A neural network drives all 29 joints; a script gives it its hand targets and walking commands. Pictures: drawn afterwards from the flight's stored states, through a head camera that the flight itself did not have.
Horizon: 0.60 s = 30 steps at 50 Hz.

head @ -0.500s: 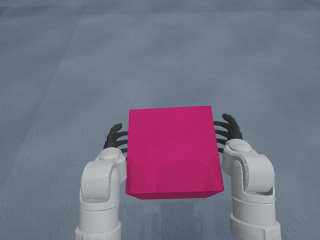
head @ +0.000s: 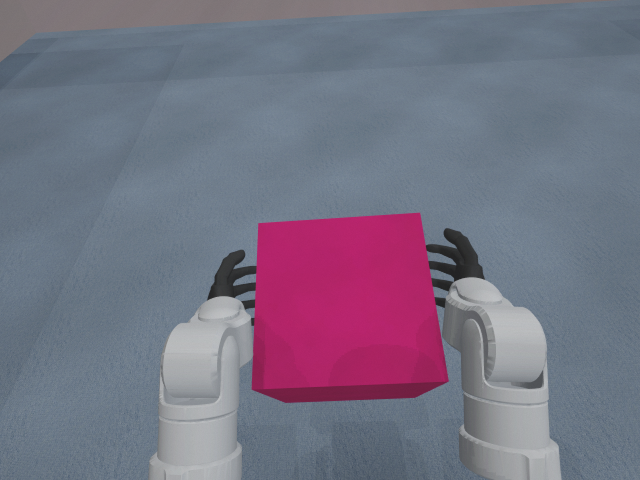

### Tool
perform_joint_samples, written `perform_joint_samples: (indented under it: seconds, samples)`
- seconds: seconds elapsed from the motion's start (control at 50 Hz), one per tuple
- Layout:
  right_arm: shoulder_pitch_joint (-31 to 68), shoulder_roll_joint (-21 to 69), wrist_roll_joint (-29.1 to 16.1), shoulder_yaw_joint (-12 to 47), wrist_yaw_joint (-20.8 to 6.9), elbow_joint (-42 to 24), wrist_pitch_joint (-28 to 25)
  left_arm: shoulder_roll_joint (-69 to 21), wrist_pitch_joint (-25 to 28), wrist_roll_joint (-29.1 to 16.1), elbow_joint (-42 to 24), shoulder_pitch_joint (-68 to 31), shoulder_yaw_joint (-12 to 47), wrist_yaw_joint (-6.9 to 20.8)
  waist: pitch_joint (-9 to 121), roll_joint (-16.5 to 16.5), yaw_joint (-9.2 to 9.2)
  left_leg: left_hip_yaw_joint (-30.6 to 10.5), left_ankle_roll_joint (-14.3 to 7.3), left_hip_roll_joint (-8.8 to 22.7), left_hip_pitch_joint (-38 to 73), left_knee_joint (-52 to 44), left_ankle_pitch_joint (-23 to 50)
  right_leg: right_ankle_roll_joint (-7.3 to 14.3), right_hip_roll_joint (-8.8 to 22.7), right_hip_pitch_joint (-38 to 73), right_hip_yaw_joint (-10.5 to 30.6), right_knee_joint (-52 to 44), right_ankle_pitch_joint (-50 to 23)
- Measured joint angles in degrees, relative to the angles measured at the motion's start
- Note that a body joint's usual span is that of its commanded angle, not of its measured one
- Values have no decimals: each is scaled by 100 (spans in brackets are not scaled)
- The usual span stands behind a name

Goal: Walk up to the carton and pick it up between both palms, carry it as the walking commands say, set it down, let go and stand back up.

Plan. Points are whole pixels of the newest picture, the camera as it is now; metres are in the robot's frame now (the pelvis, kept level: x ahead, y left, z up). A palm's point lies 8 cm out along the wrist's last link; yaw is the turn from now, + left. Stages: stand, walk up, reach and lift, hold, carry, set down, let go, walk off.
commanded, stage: carry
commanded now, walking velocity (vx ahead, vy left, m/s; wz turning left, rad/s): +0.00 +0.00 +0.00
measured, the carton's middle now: (344, 319) +0.31 -0.01 +0.03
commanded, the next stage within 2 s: none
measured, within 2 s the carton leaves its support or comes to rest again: neither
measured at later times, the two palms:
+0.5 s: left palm (246, 188) +0.49 +0.13 +0.10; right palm (422, 162) +0.52 -0.13 +0.12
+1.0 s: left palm (274, 153) +0.62 +0.10 +0.08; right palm (424, 134) +0.64 -0.16 +0.09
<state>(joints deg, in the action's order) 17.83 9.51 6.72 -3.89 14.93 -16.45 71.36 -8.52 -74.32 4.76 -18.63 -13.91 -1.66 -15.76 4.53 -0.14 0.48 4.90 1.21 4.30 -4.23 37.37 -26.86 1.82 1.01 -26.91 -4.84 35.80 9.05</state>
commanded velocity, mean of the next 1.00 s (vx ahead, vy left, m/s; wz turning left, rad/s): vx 0.00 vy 0.00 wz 0.00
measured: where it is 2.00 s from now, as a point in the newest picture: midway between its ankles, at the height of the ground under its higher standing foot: (343, 401)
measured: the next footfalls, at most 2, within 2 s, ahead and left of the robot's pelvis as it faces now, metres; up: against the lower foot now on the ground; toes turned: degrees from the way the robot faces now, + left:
left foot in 0.34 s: +0.25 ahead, +0.13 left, +0.00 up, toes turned +6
right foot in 0.76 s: +0.20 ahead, -0.09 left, +0.01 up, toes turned -5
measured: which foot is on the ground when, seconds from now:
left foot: up 0.00-0.32, down 0.34-0.78, up 0.80-0.94, down 0.96-1.00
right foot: down 0.00-0.68, up 0.70-0.74, down 0.76-1.00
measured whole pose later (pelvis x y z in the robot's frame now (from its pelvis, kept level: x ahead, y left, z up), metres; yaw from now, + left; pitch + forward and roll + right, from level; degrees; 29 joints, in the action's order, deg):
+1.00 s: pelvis +0.33 -0.03 +0.01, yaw +0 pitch +6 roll +2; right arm 19.7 10.1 7.5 -4.9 14.1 -8.5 61.8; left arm -8.7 -66.0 5.6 -11.1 -14.8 -4.6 -13.9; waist 3.0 -1.3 0.7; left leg 4.8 0.3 1.3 -22.4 36.1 -14.2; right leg 2.5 0.2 -9.0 -5.4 37.2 26.2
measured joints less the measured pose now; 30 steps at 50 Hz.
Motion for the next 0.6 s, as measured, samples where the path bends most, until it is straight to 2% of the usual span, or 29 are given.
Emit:
perform_joint_samples:
  seconds: [0.04, 0.06, 0.1, 0.2, 0.26, 0.34, 0.4, 0.46, 0.48, 0.5, 0.6]
  samples:
    - [-61, -17, -9, 0, 3, 7, 49, -1, -21, 1, 100, 5, 3, 34, -36, 5, -4, 6, 0, -93, -844, 1434, -5, 144, 5, 93, -24, -34, 309]
    - [-65, -19, -17, -1, 11, 3, 59, -2, -29, 2, 107, 6, 3, 44, -55, 9, 0, -2, 0, -145, -1235, 1818, -16, 172, 5, 179, -28, -160, 396]
    - [-21, -5, -29, -1, 52, -4, 49, -4, -6, 3, 86, 0, 0, 39, -83, 15, 7, -15, 0, -179, -1858, 1902, -25, 166, 4, 376, -35, -448, 431]
    - [117, 40, -31, -1, 114, -144, -68, -7, 116, 3, -129, 0, -2, 35, -163, 25, 14, -24, -1, -177, -2640, 958, 294, 156, 0, 906, -43, -735, 663]
    - [121, 41, -31, -1, 114, -196, -72, -8, 113, 2, -160, -5, -2, 53, -154, 26, 15, -25, -1, -204, -2580, 330, 937, 102, -3, 1273, -44, -735, 955]
    - [134, 44, -25, -1, 112, -187, -61, -6, 59, 3, -155, -24, -11, 48, -97, 17, 18, -25, -23, -188, -1970, -545, 2214, -11, -58, 1668, -47, -538, 1436]
    - [214, 71, 2, -1, 75, -4, -88, -5, 34, 4, -115, -39, -99, 27, -99, -39, 16, -21, -87, -185, -1782, -509, 1444, -140, -49, 1538, -47, -53, 1669]
    - [298, 101, 54, -2, 51, 116, -102, -5, 27, 3, -105, -38, -148, 13, -117, -44, 12, -15, -106, -169, -1678, -509, 1172, -234, -45, 1379, -39, -148, 1619]
    - [309, 105, 65, -1, 50, 116, -105, -5, 28, 3, -113, -38, -147, 14, -116, -45, 12, -14, -101, -170, -1631, -509, 1097, -234, -41, 1380, -39, -313, 1203]
    - [305, 102, 68, -1, 49, 117, -118, -8, 32, 2, -113, -37, -147, 19, -111, -42, 14, -15, -92, -170, -1600, -505, 1036, -208, -42, 1404, -41, -332, 1132]
    - [271, 88, 191, -24, 11, 365, -361, -13, 285, 15, 254, -64, -151, 90, -89, -42, 14, -15, -90, -170, -1584, -498, 1156, -86, -49, 1444, -42, -333, 1255]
